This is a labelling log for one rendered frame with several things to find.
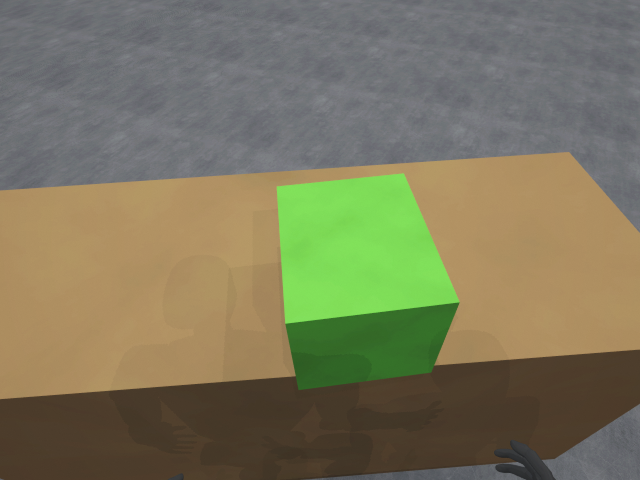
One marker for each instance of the right robot hand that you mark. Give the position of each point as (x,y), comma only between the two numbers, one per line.
(534,469)

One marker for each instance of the carton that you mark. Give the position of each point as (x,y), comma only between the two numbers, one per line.
(366,294)

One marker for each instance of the pedestal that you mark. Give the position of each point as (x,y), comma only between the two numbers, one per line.
(142,328)

